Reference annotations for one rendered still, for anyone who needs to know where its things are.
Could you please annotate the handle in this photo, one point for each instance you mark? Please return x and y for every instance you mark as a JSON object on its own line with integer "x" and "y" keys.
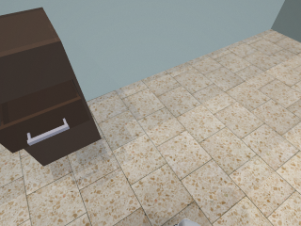
{"x": 50, "y": 133}

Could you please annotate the cabinet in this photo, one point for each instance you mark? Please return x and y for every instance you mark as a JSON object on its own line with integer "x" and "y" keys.
{"x": 32, "y": 58}

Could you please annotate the drawer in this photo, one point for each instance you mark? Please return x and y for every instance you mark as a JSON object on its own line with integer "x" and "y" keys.
{"x": 40, "y": 112}

